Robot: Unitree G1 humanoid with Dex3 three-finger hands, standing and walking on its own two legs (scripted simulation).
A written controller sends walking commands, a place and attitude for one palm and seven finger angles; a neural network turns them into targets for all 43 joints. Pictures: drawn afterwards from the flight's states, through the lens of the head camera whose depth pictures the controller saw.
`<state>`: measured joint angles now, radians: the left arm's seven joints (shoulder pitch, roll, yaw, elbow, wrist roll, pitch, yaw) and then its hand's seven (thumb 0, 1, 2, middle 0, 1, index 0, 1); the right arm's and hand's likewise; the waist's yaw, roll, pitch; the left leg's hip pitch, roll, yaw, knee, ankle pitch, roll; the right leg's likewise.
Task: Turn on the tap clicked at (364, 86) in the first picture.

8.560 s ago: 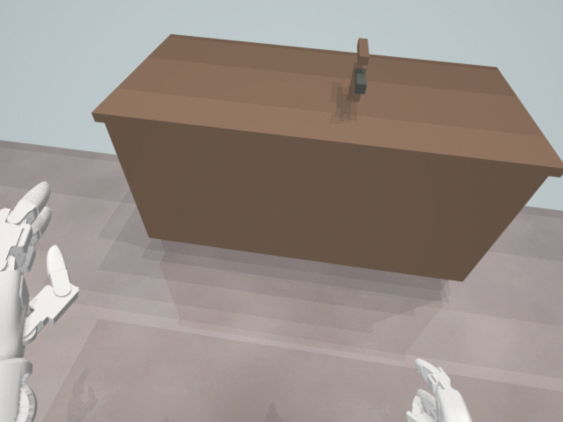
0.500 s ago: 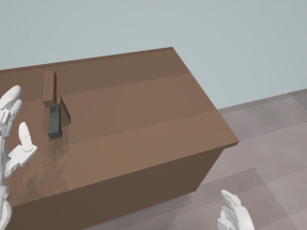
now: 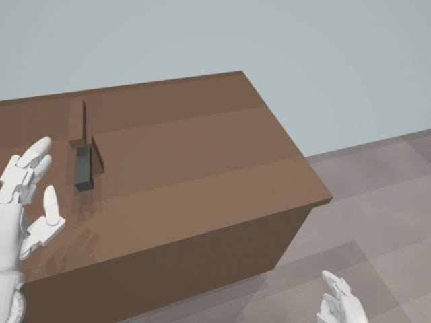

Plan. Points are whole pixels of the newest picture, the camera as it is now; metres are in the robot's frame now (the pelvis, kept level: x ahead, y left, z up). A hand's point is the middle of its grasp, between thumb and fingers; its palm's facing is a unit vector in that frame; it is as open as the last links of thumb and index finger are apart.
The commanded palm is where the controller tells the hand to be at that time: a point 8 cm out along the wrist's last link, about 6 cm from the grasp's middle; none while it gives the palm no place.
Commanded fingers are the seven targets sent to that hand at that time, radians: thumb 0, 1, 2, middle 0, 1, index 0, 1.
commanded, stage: come to a stop and stand still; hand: left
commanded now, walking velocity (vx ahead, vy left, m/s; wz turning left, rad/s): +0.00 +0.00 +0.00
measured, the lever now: (84, 182) +0.36 +0.30 +0.03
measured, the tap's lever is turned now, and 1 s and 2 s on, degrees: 0 0 0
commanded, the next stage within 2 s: look again from close up in 0.54 s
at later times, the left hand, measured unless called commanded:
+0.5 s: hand (26, 207) +0.22 +0.28 +0.16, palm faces +0.37 -0.86 -0.36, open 7.4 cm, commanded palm +0.16 +0.31 +0.17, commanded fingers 0.00 0.90 0.90 -0.20 -0.30 -0.20 -0.30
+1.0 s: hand (30, 209) +0.22 +0.28 +0.16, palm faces +0.36 -0.85 -0.38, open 7.4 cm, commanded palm +0.16 +0.31 +0.17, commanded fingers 0.00 0.90 0.90 -0.20 -0.30 -0.20 -0.30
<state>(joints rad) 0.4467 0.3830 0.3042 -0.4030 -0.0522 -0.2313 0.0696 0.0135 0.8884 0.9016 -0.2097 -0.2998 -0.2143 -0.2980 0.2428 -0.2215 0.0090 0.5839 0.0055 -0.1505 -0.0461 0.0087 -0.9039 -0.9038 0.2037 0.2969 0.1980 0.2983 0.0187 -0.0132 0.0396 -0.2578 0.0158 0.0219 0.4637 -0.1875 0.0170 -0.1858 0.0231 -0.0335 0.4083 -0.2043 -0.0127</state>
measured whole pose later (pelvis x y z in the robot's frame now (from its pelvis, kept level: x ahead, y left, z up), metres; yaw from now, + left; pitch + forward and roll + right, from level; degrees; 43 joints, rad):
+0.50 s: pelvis +0.01 +0.03 +0.00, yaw +0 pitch -1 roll -2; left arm 0.40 0.38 0.34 -0.45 -0.04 -0.24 0.09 0.01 0.89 0.90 -0.21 -0.30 -0.21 -0.30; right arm 0.19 -0.18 0.04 0.58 0.00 -0.17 -0.03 0.01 -0.90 -0.90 0.21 0.30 0.20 0.30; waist 0.04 -0.04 0.06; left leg -0.25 -0.03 0.03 0.44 -0.18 0.06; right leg -0.16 -0.02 -0.03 0.36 -0.18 0.03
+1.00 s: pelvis +0.01 +0.03 +0.00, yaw +1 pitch -1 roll -2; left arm 0.43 0.38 0.34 -0.45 -0.04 -0.23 0.09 0.01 0.89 0.90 -0.21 -0.30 -0.21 -0.30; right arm 0.21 -0.20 0.03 0.59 0.00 -0.13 -0.04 0.01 -0.90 -0.90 0.21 0.30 0.20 0.30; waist 0.02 -0.02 0.05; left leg -0.25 -0.03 0.02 0.43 -0.17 0.06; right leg -0.16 -0.02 -0.03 0.34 -0.18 0.03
